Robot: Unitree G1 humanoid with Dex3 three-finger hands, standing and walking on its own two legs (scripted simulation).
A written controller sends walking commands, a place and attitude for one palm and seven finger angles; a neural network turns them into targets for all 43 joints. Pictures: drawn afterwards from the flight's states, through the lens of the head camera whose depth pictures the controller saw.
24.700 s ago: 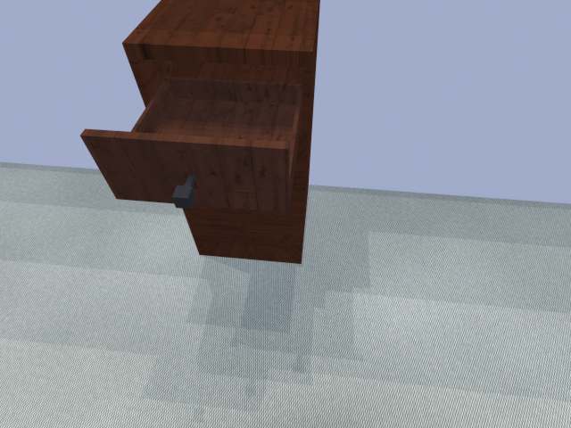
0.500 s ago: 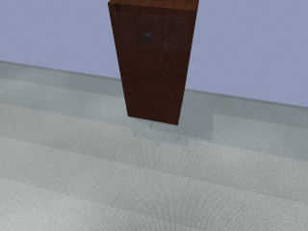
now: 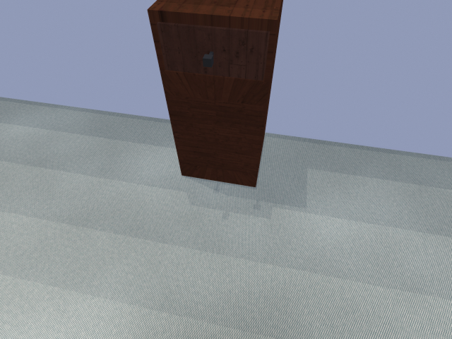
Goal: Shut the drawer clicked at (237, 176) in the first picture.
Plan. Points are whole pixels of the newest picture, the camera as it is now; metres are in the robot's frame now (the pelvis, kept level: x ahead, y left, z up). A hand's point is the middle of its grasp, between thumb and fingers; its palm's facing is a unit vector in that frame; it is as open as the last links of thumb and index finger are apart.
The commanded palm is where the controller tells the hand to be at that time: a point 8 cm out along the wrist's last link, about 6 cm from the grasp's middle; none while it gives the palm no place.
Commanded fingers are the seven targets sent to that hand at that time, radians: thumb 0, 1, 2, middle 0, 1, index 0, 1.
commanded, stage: look to check the result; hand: left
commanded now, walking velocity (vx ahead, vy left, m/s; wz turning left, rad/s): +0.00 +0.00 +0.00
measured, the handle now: (209, 58) +0.99 +0.11 -0.01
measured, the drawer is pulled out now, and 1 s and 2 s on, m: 0.00 0.00 0.00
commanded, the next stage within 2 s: stand and wait in 0.52 s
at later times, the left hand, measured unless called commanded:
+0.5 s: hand out of the picture +0.07 +0.22 -0.17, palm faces +0.00 -0.96 -0.27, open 7.4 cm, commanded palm none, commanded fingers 0.00 0.90 0.90 -0.20 -0.30 -0.20 -0.30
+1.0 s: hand out of the picture +0.09 +0.23 -0.16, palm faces -0.01 -0.96 -0.29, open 7.4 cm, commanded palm none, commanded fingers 0.00 0.90 0.90 -0.20 -0.30 -0.20 -0.30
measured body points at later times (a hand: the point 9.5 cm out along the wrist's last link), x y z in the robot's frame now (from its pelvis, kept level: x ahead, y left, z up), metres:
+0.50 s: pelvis +0.02 +0.00 +0.00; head +0.04 +0.00 +0.45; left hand +0.07 +0.27 -0.15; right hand +0.06 -0.26 -0.15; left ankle +0.02 +0.12 -0.74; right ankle +0.02 -0.13 -0.74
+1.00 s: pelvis +0.03 +0.01 +0.00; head +0.05 +0.01 +0.45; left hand +0.09 +0.28 -0.14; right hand +0.08 -0.27 -0.14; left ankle +0.02 +0.12 -0.74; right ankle +0.02 -0.13 -0.74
